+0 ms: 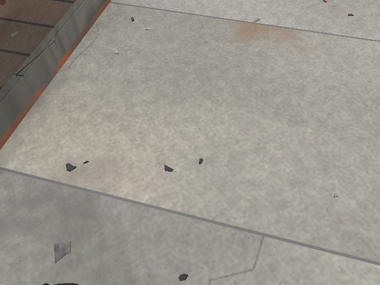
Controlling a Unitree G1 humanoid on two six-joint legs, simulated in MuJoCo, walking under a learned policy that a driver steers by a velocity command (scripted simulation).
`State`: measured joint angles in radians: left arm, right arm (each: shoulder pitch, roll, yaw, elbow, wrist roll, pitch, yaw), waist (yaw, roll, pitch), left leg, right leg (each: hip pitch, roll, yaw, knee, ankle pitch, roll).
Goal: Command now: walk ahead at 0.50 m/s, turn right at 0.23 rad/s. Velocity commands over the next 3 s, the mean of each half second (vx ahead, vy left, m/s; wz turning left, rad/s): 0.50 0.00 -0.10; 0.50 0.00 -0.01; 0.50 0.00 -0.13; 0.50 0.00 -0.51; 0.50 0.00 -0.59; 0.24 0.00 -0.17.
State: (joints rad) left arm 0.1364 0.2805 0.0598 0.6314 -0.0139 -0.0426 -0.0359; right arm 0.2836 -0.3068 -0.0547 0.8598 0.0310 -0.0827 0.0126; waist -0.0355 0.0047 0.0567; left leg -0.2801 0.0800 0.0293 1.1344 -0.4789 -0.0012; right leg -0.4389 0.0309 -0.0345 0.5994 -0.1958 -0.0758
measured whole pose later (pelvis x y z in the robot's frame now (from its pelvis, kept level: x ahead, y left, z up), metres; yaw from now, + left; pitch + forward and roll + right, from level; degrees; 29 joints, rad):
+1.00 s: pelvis +0.57 +0.01 +0.00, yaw +0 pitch +3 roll +1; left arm 0.05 0.26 0.04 0.72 0.00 -0.09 -0.04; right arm 0.37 -0.31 -0.06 0.91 0.01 -0.04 0.00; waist -0.07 0.00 0.02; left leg -0.01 0.01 0.03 0.50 -0.45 0.01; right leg -0.49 -0.02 -0.03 0.52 -0.09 -0.05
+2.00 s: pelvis +1.10 -0.04 +0.00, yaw -22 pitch +1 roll +3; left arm 0.06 0.27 0.07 0.70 -0.02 -0.02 -0.05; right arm 0.30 -0.30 -0.09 0.91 0.03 -0.05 -0.01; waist -0.06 -0.02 0.04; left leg 0.09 0.07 0.29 0.36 -0.42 -0.07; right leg -0.53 -0.05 -0.06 0.61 -0.13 -0.10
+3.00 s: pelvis +1.49 -0.28 +0.01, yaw -42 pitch +2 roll +1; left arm 0.07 0.24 0.04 0.64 0.02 0.00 0.03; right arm 0.23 -0.30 -0.05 0.87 0.02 -0.03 0.01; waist -0.06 0.02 0.05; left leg -0.35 0.00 -0.01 0.87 -0.57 -0.04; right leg -0.38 -0.02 0.00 0.50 -0.15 -0.01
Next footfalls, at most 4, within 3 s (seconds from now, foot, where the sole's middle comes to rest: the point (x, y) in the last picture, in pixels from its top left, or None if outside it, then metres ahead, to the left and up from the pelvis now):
0.44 left None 0.43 0.15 -0.76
0.98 right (222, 205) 0.73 -0.10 -0.76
1.50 left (160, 145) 1.02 0.14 -0.76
2.02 right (232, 109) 1.22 -0.19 -0.76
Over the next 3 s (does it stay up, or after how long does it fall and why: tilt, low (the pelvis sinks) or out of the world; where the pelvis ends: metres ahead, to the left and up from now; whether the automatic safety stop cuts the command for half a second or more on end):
stays up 1.49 -0.28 0.01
